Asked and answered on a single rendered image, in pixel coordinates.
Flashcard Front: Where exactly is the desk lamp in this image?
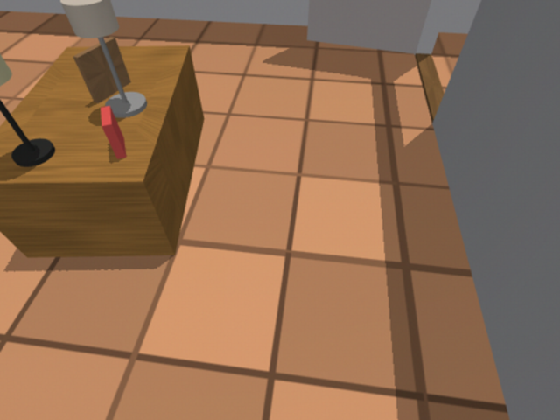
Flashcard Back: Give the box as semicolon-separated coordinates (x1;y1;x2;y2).
60;0;147;118
0;54;55;167

